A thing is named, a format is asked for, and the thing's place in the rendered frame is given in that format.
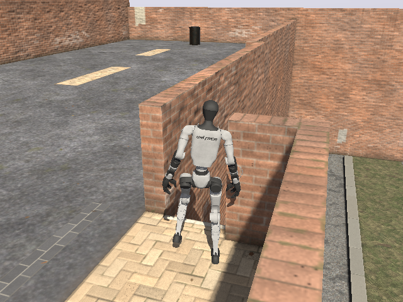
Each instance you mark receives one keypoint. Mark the robot right thigh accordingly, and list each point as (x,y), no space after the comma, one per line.
(215,197)

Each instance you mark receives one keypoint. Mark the left robot upper arm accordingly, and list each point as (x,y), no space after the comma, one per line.
(183,140)

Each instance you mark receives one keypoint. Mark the robot left forearm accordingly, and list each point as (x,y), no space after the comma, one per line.
(172,167)

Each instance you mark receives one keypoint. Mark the right robot upper arm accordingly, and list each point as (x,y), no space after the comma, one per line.
(228,145)

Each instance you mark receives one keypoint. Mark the robot right forearm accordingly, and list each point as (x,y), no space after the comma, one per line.
(233,172)

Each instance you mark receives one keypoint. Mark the right robot hand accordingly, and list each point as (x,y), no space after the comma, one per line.
(236,188)

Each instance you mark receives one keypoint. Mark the robot left shin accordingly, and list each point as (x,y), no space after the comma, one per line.
(180,215)

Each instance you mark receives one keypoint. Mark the left robot hand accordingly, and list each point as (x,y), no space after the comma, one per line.
(165,184)

